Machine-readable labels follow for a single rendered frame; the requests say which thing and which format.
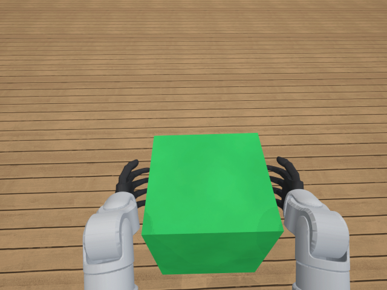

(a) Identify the robot right hand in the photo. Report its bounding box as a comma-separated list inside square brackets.
[267, 156, 304, 210]

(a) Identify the robot right forearm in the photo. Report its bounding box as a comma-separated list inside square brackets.
[283, 189, 350, 290]

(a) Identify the robot left forearm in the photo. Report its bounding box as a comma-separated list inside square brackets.
[83, 192, 140, 290]

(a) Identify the robot left hand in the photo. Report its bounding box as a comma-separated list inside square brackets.
[115, 159, 150, 208]

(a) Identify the carton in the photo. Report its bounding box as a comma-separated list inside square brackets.
[141, 133, 284, 275]

